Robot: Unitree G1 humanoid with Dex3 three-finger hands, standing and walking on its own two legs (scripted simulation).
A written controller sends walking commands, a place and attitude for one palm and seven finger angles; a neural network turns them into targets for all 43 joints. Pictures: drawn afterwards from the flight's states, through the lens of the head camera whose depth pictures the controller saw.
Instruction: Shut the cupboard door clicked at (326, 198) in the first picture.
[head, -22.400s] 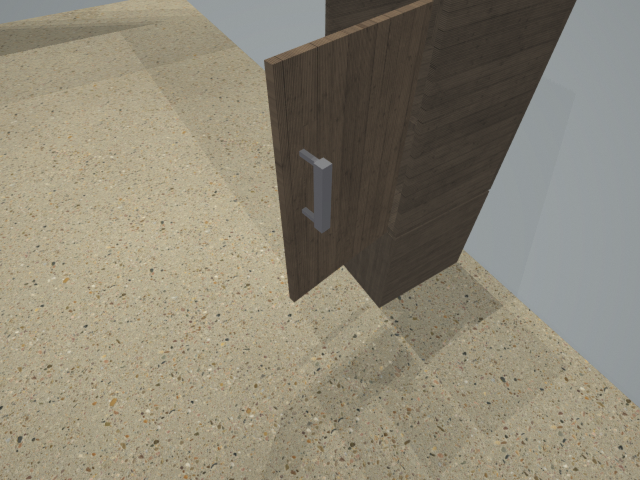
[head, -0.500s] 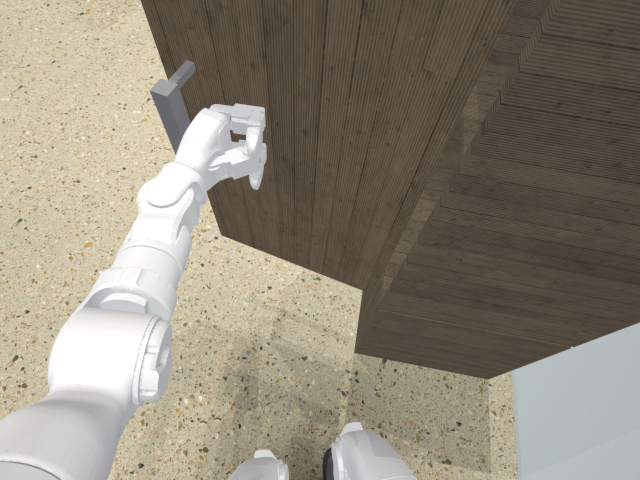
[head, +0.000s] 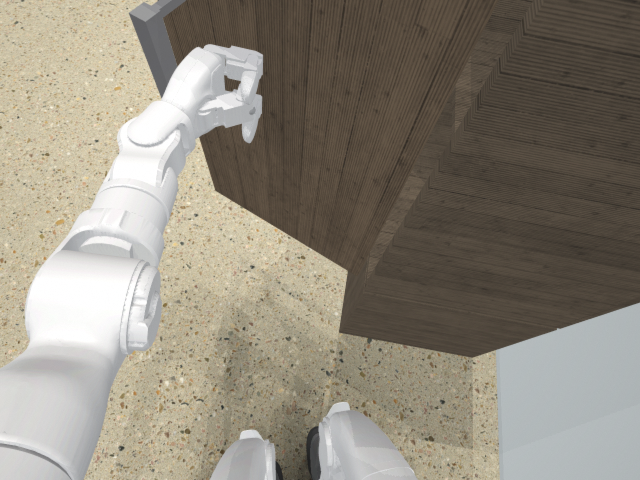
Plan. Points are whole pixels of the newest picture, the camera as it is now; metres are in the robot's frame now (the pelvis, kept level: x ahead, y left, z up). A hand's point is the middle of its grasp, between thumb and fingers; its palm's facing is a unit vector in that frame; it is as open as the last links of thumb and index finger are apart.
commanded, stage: pull the fist back off the door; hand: left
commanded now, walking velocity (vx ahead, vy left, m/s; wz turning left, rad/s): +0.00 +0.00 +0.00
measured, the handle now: (178, 63) +0.60 +0.10 +0.09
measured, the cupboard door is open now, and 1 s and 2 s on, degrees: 68 61 61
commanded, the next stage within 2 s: draw the hand back to the body in 0.92 s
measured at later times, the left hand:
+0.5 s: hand (261, 121) +0.51 +0.01 +0.09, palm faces -0.09 -1.00 +0.00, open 3.1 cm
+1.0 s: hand (259, 163) +0.44 +0.01 +0.11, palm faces -0.17 -0.98 -0.09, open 3.1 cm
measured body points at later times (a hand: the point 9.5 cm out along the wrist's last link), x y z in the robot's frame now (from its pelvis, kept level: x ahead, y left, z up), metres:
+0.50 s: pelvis +0.00 -0.01 +0.02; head +0.11 -0.02 +0.45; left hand +0.51 +0.06 +0.10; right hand -0.02 -0.25 -0.11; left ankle -0.03 +0.07 -0.66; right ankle +0.03 -0.07 -0.66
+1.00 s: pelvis -0.02 +0.00 +0.02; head +0.06 +0.00 +0.46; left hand +0.44 +0.07 +0.11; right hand +0.04 -0.25 -0.11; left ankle -0.03 +0.07 -0.66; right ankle +0.03 -0.07 -0.66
